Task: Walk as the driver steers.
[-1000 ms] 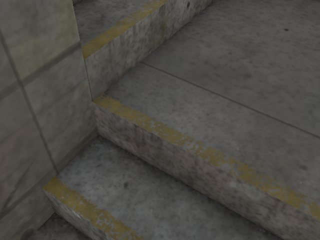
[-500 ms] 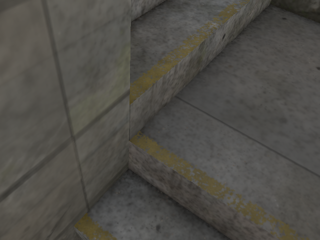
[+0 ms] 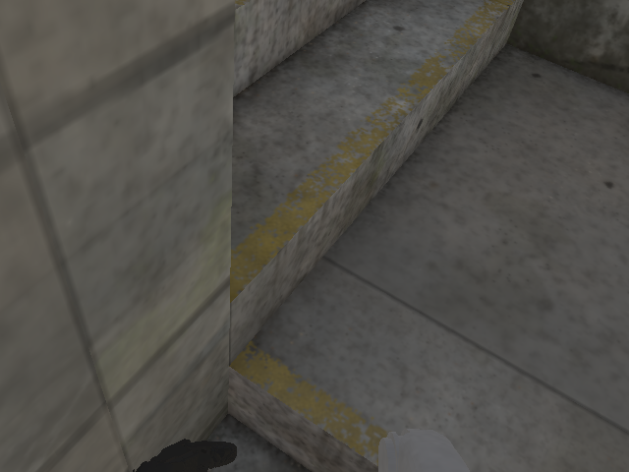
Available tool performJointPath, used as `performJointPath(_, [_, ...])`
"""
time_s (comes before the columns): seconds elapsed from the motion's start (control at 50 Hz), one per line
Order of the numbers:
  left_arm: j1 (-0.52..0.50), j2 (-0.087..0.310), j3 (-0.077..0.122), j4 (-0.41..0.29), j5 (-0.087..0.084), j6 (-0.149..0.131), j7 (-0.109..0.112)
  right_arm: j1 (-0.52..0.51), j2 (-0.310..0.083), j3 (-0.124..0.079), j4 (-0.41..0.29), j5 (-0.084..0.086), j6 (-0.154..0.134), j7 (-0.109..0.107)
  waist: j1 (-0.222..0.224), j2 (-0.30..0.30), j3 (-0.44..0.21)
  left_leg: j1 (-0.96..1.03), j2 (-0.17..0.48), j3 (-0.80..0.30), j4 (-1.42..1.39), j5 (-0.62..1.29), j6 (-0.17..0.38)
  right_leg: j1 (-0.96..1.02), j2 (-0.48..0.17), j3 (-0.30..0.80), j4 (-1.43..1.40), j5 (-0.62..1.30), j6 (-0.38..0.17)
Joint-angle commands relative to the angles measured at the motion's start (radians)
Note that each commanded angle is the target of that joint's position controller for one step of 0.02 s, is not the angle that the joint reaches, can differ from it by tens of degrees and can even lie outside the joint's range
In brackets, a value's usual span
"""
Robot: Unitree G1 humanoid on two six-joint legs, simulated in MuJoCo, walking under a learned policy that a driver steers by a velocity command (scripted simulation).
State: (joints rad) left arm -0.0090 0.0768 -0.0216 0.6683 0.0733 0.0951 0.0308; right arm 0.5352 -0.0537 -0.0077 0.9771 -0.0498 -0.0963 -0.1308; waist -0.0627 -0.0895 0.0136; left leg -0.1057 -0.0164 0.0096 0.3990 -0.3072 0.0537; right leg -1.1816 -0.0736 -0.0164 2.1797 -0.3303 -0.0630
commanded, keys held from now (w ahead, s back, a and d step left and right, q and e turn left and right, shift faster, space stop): w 1.00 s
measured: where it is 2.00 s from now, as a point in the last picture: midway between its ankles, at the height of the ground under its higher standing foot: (501, 312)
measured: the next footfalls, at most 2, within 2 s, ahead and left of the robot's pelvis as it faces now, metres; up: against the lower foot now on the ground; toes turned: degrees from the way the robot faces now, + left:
right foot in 0.18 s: +0.20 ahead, -0.17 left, +0.18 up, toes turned -5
left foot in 0.88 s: +0.55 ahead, -0.09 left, +0.36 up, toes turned +3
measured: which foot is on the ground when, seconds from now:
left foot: down 0.00-0.20, up 0.22-0.86, down 0.88-1.00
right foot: up 0.00-0.16, down 0.18-0.88, up 0.90-1.00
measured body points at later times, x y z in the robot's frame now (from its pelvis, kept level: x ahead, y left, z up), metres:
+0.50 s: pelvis +0.17 -0.12 +0.16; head +0.21 -0.11 +0.61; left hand +0.19 +0.14 +0.02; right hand +0.36 -0.32 +0.07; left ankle +0.27 +0.00 -0.37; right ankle +0.16 -0.17 -0.56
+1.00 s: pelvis +0.40 -0.15 +0.27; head +0.46 -0.16 +0.71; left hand +0.43 +0.10 +0.13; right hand +0.54 -0.40 +0.14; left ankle +0.51 -0.09 -0.38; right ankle +0.24 -0.26 -0.26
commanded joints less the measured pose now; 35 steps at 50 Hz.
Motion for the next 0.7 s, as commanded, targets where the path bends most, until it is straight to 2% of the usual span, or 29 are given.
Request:
performJointPath(0.02, [-0.238,-0.037,-0.023,-0.146,-0.037,-0.020,-0.008,0.210,-0.173,-0.046,-0.008,0.003,0.021,-0.007,-0.052,0.146,0.118,0.273,0.335,-0.265,-0.247,0.623,0.170,-0.323,-0.051,-0.040,-0.162,-0.131,-0.020])
performJointPath(0.06, [-0.289,-0.062,-0.038,-0.183,-0.053,-0.030,-0.014,0.211,-0.196,-0.056,-0.011,0.001,0.020,-0.013,-0.064,0.184,0.059,0.338,0.330,-0.170,-0.267,0.771,0.129,-0.245,-0.058,-0.030,-0.320,-0.216,-0.051])
performJointPath(0.08, [-0.254,-0.058,-0.037,-0.165,-0.072,-0.037,-0.013,0.178,-0.165,-0.045,-0.032,0.011,0.019,-0.004,-0.057,0.180,0.030,0.286,0.298,-0.071,-0.285,0.971,0.118,-0.082,-0.033,-0.121,-0.444,-0.172,-0.061])
performJointPath(0.1, [-0.178,-0.076,-0.041,-0.139,-0.079,-0.038,-0.010,0.118,-0.185,-0.048,-0.062,0.012,0.021,0.002,-0.021,0.238,-0.018,0.222,0.262,0.016,-0.245,1.220,0.097,0.111,0.003,-0.155,-0.524,-0.167,-0.072])
performJointPath(0.12, [-0.094,-0.058,-0.039,-0.132,-0.089,-0.037,-0.003,0.005,-0.228,-0.056,-0.121,0.011,0.012,0.010,0.048,0.270,-0.070,0.094,0.247,0.089,-0.199,1.498,0.071,0.376,0.054,-0.172,-0.680,-0.238,-0.074])
performJointPath(0.14, [0.002,-0.029,-0.028,-0.115,-0.080,-0.027,0.005,-0.038,-0.255,-0.062,-0.152,0.027,0.002,0.017,0.087,0.320,-0.130,0.039,0.286,0.091,-0.144,1.775,0.075,0.569,0.112,-0.200,-0.727,-0.256,-0.082])
performJointPath(0.18, [0.173,0.098,0.024,-0.115,-0.051,-0.018,0.016,-0.105,-0.323,-0.087,-0.200,0.072,-0.017,0.067,0.159,0.387,-0.258,0.083,0.296,0.069,0.192,1.927,0.079,0.802,0.209,-0.167,-1.071,-0.256,-0.121])
performJointPath(0.2, [0.298,0.173,0.062,-0.096,-0.035,-0.020,0.008,-0.170,-0.360,-0.099,-0.240,0.079,-0.032,0.086,0.245,0.392,-0.283,-0.108,0.242,0.024,0.482,1.731,0.076,0.999,0.182,0.014,-1.239,-0.222,-0.195])
performJointPath(0.22, [0.378,0.315,0.103,-0.040,-0.031,-0.028,0.014,-0.305,-0.231,-0.080,-0.348,0.066,-0.030,0.125,0.275,-0.122,-0.274,-0.651,-0.052,-0.005,1.034,0.235,0.020,1.193,-0.137,0.605,-1.560,0.185,-0.370])
performJointPath(0.24, [0.356,0.317,0.117,-0.057,-0.063,-0.050,0.018,-0.303,-0.113,-0.057,-0.344,-0.006,-0.024,0.129,0.257,-0.055,-0.317,-0.711,-0.163,-0.331,1.475,-0.091,0.044,1.055,-0.184,0.778,-1.722,0.180,-0.379])
performJointPath(0.26, [0.255,0.306,0.117,-0.046,-0.066,-0.061,0.011,-0.256,-0.064,-0.053,-0.369,-0.026,-0.005,0.131,0.149,-0.033,-0.222,-0.835,-0.142,-0.316,1.645,-0.053,0.054,0.975,-0.188,0.711,-1.763,-0.194,-0.353])
performJointPath(0.28, [0.190,0.238,0.101,-0.013,-0.068,-0.067,0.007,-0.224,-0.060,-0.044,-0.381,-0.041,0.013,0.117,0.062,0.034,-0.038,-0.885,-0.084,-0.231,1.582,-0.046,0.050,0.814,-0.166,0.602,-1.765,-0.374,-0.274])
performJointPath(0.3, [0.174,0.191,0.086,0.019,-0.065,-0.071,0.010,-0.221,-0.053,-0.037,-0.399,-0.044,0.030,0.097,0.012,0.059,0.079,-0.914,-0.074,-0.207,1.567,-0.102,0.045,0.707,-0.133,0.517,-1.754,-0.353,-0.235])
performJointPath(0.32, [0.158,0.149,0.080,0.040,-0.048,-0.075,0.011,-0.197,-0.049,-0.035,-0.392,-0.045,0.045,0.084,-0.017,0.054,0.083,-0.898,-0.081,-0.187,1.665,-0.091,0.032,0.647,-0.111,0.442,-1.775,-0.245,-0.228])
performJointPath(0.34, [0.163,0.136,0.074,0.063,-0.046,-0.084,0.010,-0.189,-0.064,-0.036,-0.392,-0.038,0.059,0.081,-0.034,0.077,0.089,-0.888,-0.074,-0.176,1.679,-0.073,0.016,0.611,-0.107,0.378,-1.793,-0.160,-0.219])
performJointPath(0.36, [0.192,0.136,0.071,0.090,-0.047,-0.099,0.005,-0.194,-0.055,-0.031,-0.401,-0.028,0.063,0.079,-0.044,0.080,0.102,-0.919,-0.060,-0.164,1.630,-0.046,0.011,0.628,-0.096,0.298,-1.801,-0.095,-0.211])
performJointPath(0.38, [0.205,0.142,0.072,0.100,-0.050,-0.115,0.003,-0.222,-0.051,-0.028,-0.416,-0.018,0.061,0.076,-0.045,0.093,0.118,-0.937,-0.043,-0.193,1.576,-0.007,0.009,0.623,-0.094,0.255,-1.807,-0.036,-0.197])
performJointPath(0.4, [0.196,0.143,0.070,0.083,-0.054,-0.133,-0.001,-0.210,-0.093,-0.039,-0.386,-0.009,0.070,0.069,-0.032,0.130,0.117,-0.888,-0.067,-0.146,1.461,0.063,-0.005,0.598,-0.064,0.169,-1.819,0.033,-0.190])
performJointPath(0.42, [0.189,0.159,0.070,0.064,-0.055,-0.148,0.000,-0.251,-0.112,-0.042,-0.398,0.001,0.078,0.063,-0.022,0.140,0.115,-0.824,-0.059,-0.129,1.367,0.113,-0.016,0.573,-0.060,0.142,-1.845,0.087,-0.170])
performJointPath(0.44, [0.204,0.169,0.070,0.056,-0.050,-0.155,0.003,-0.247,-0.141,-0.051,-0.374,0.012,0.083,0.065,0.001,0.160,0.074,-0.766,-0.073,-0.072,1.296,0.150,-0.025,0.607,-0.040,0.100,-1.858,0.133,-0.164])
performJointPath(0.5, [0.314,0.233,0.083,0.061,-0.044,-0.169,0.012,-0.287,-0.112,-0.050,-0.339,0.020,0.100,0.068,0.071,0.047,0.001,-0.854,-0.051,0.007,1.228,0.111,0.000,0.919,-0.068,0.122,-1.884,0.266,-0.192])
performJointPath(0.52, [0.356,0.235,0.085,0.062,-0.046,-0.170,0.017,-0.320,-0.107,-0.046,-0.341,0.015,0.104,0.068,0.098,0.033,0.005,-0.932,-0.022,0.011,1.171,0.079,0.004,1.044,-0.073,0.138,-1.888,0.278,-0.196])
performJointPath(0.54, [0.411,0.241,0.086,0.067,-0.042,-0.170,0.019,-0.378,-0.103,-0.045,-0.348,0.014,0.105,0.066,0.151,0.013,-0.006,-1.030,-0.020,0.027,1.203,0.025,0.012,1.197,-0.092,0.180,-1.890,0.324,-0.213])
performJointPath(0.56, [0.456,0.255,0.093,0.070,-0.044,-0.168,0.020,-0.431,-0.101,-0.044,-0.365,0.008,0.100,0.067,0.171,0.004,0.003,-1.130,0.011,0.020,1.194,-0.016,0.012,1.319,-0.116,0.209,-1.903,0.325,-0.221])
performJointPath(0.58, [0.530,0.258,0.096,0.078,-0.042,-0.169,0.022,-0.508,-0.098,-0.043,-0.382,0.005,0.093,0.070,0.216,0.015,0.021,-1.247,0.004,0.025,1.298,-0.083,0.010,1.427,-0.146,0.244,-1.915,0.380,-0.232])
performJointPath(0.6, [0.578,0.267,0.101,0.083,-0.038,-0.171,0.023,-0.540,-0.102,-0.047,-0.395,0.004,0.086,0.072,0.230,0.007,0.033,-1.347,0.007,0.000,1.401,-0.164,0.009,1.517,-0.181,0.275,-1.919,0.427,-0.250])
performJointPath(0.62, [0.648,0.260,0.101,0.106,-0.045,-0.178,0.016,-0.562,-0.106,-0.045,-0.399,-0.001,0.097,0.076,0.235,0.007,0.021,-1.453,0.008,-0.024,1.529,-0.271,0.027,1.608,-0.208,0.300,-1.902,0.461,-0.267])
performJointPath(0.66, [0.676,0.250,0.102,0.131,-0.052,-0.194,0.015,-0.604,-0.103,-0.041,-0.427,-0.008,0.099,0.074,0.222,0.044,0.050,-1.600,-0.006,-0.066,1.742,-0.407,0.057,1.658,-0.246,0.294,-1.887,0.548,-0.286])
performJointPath(0.7, [0.688,0.236,0.097,0.174,-0.057,-0.198,0.009,-0.685,-0.093,-0.029,-0.460,-0.002,0.091,0.086,0.205,0.117,0.078,-1.626,0.008,0.015,1.741,-0.422,0.060,1.605,-0.213,0.233,-1.911,0.606,-0.234])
